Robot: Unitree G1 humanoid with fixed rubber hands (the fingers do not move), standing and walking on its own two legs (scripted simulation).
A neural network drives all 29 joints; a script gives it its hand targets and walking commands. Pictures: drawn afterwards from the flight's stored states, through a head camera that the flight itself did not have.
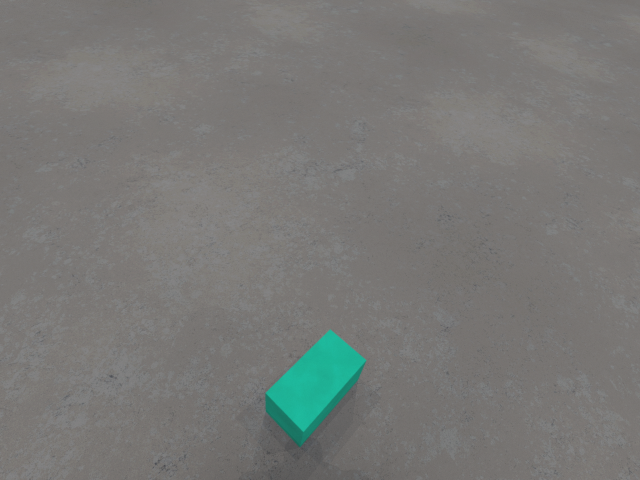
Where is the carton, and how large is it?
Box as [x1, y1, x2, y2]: [265, 330, 365, 446]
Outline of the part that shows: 331,330 329,330 265,393 266,411 299,446 357,380 365,362 365,359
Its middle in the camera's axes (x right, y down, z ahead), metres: -0.01 +0.45 +1.17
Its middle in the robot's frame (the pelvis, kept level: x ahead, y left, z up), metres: +0.52 -0.07 -0.70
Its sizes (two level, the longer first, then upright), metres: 0.275 0.145 0.154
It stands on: the floor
